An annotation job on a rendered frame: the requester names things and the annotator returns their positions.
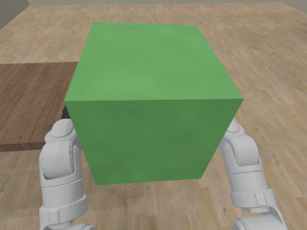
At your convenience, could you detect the robot right upper arm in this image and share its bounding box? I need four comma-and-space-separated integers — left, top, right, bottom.
233, 214, 286, 230

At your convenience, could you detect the left robot forearm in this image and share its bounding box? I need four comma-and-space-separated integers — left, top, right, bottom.
38, 118, 88, 230

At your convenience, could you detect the robot left hand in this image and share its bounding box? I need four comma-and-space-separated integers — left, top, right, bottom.
61, 106, 71, 119

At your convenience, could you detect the carton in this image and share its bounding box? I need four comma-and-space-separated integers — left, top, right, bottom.
64, 22, 244, 185

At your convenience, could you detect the right robot forearm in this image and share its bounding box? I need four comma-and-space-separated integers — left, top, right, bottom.
218, 117, 288, 230

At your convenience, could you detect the table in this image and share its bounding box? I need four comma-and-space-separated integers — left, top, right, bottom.
0, 61, 79, 152

